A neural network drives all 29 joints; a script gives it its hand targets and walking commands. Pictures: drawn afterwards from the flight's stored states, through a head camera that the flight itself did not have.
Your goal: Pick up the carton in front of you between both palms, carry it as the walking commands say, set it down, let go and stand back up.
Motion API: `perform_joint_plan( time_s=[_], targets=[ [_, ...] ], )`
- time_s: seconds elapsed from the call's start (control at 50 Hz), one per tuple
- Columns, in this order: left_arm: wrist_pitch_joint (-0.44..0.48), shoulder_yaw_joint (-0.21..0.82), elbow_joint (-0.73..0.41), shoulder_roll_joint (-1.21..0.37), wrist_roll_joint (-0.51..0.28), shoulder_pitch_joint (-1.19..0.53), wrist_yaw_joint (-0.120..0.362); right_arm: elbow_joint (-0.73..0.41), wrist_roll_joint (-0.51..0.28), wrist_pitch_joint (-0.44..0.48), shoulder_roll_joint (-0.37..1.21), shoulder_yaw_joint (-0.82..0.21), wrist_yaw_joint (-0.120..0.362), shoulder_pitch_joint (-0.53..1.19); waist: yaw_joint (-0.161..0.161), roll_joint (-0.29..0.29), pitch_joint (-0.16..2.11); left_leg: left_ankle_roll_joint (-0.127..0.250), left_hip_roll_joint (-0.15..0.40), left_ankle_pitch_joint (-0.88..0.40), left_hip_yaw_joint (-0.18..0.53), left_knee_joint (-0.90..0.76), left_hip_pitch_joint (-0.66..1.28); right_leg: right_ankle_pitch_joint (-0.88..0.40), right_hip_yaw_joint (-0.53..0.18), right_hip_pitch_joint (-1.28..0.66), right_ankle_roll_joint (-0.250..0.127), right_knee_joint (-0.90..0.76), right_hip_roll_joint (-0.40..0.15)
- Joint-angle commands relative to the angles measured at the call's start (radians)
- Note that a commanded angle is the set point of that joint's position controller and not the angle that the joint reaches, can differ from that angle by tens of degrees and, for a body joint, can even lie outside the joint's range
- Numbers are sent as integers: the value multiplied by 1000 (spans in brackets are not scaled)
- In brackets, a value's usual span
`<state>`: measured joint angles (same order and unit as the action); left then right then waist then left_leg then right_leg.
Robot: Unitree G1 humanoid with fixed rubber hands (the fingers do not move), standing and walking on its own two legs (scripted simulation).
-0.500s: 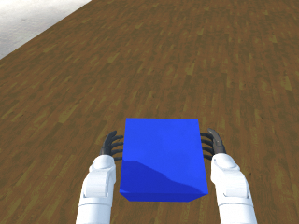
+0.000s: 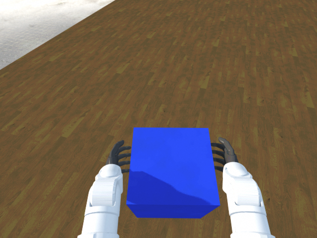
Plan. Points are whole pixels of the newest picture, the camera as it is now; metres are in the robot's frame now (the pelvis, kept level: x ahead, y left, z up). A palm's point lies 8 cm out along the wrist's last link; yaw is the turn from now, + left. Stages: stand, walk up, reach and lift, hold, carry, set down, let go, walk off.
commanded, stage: carry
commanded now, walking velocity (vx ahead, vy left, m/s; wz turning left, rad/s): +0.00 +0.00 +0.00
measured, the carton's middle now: (169, 176) +0.32 +0.00 -0.07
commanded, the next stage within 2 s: hold in 1.14 s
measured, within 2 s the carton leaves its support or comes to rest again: neither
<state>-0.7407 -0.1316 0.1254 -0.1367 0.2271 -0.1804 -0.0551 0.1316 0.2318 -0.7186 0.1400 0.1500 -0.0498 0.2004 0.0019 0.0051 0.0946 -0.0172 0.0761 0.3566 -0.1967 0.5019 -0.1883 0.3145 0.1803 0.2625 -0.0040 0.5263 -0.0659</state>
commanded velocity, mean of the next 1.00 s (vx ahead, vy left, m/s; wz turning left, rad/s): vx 0.00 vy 0.00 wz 0.00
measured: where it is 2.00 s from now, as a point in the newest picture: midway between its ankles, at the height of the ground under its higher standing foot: outside the picture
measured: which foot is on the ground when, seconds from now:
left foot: down 0.00-1.00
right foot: down 0.00-1.00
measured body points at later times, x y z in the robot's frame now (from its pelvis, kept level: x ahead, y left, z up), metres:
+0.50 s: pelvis -0.04 +0.00 +0.00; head -0.07 +0.00 +0.45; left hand +0.25 +0.15 +0.03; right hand +0.26 -0.15 +0.04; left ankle -0.07 +0.11 -0.73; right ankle -0.03 -0.11 -0.73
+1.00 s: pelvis -0.06 +0.00 +0.00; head -0.08 +0.00 +0.45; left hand +0.23 +0.16 +0.03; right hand +0.24 -0.15 +0.04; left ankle -0.07 +0.11 -0.73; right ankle -0.03 -0.11 -0.73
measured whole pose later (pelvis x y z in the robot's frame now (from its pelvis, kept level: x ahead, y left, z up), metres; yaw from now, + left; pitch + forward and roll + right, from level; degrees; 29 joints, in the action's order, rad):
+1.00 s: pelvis -0.06 +0.00 +0.00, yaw +0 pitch +2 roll +0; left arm -0.75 -0.15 0.17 -0.14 0.24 -0.20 -0.04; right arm 0.18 0.25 -0.73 0.14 0.17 -0.04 0.22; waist 0.00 0.00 0.10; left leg 0.01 0.07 0.28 -0.20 0.50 -0.25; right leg 0.21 0.18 0.31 -0.01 0.50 -0.08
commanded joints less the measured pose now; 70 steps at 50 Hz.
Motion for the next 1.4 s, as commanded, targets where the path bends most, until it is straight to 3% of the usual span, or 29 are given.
perform_joint_plan(
  time_s=[0.0,0.2,0.36,1.12,1.14,1.16,1.18,1.28,1.38],
  targets=[
    [57,561,-96,-891,-264,-441,255,-35,-253,24,921,-564,253,356,1,-2,311,2,100,-626,63,11,111,-634,-74,-149,-9,17,-108],
    [57,545,-75,-898,-261,-493,259,-11,-249,24,927,-549,257,404,-1,-4,232,14,103,-374,80,-49,54,-412,-88,-104,-13,-53,-111],
    [52,526,-42,-909,-254,-505,267,22,-239,19,939,-525,265,412,-1,-5,213,21,102,-280,89,-77,32,-317,-95,-81,-14,-85,-111],
    [49,532,-55,-911,-260,-508,267,12,-246,17,944,-532,265,414,-1,-5,235,31,101,-234,105,-82,-13,-267,-101,-56,-9,-90,-112],
    [44,490,-45,-930,-242,-425,278,-19,-233,10,955,-506,274,321,4,25,150,52,-142,-481,275,-144,59,-487,-242,-279,-29,-125,152],
    [59,491,-81,-905,-222,-422,272,-65,-221,21,919,-503,274,332,0,25,204,53,-135,-535,294,-139,88,-567,-269,-324,-30,-119,137],
    [59,484,-82,-884,-214,-415,267,-55,-222,21,918,-506,272,339,1,-9,198,50,-138,-549,289,-142,142,-567,-267,-319,-16,-127,140],
    [66,477,-43,-885,-208,-479,265,-19,-210,28,908,-500,273,398,-4,17,118,34,-146,-332,283,-185,144,-320,-246,-274,-3,-165,159],
    [65,477,-7,-911,-224,-543,289,42,-199,25,940,-475,286,428,12,12,85,39,-138,-219,288,-193,101,-229,-246,-266,-10,-175,152]
  ],
)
